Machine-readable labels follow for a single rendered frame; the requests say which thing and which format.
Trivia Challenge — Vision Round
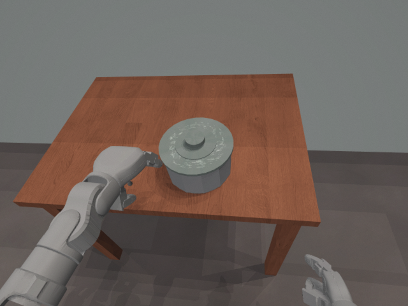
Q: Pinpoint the table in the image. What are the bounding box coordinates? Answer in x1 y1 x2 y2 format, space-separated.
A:
13 74 321 275

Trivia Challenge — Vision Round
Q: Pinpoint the robot left forearm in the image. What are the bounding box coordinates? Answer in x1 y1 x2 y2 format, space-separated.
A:
0 171 120 306

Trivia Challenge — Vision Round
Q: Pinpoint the pot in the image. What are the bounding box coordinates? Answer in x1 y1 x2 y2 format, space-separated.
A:
166 156 231 194

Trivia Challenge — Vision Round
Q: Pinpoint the lid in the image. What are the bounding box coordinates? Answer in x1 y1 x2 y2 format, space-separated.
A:
159 117 233 177

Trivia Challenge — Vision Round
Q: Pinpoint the right robot hand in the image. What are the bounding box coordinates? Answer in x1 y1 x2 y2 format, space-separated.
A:
302 254 353 306

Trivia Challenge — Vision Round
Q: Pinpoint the knob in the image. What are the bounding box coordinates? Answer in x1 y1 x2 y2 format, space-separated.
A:
185 130 205 148

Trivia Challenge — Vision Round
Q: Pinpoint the left robot hand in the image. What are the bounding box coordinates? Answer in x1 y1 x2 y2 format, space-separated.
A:
93 146 163 211

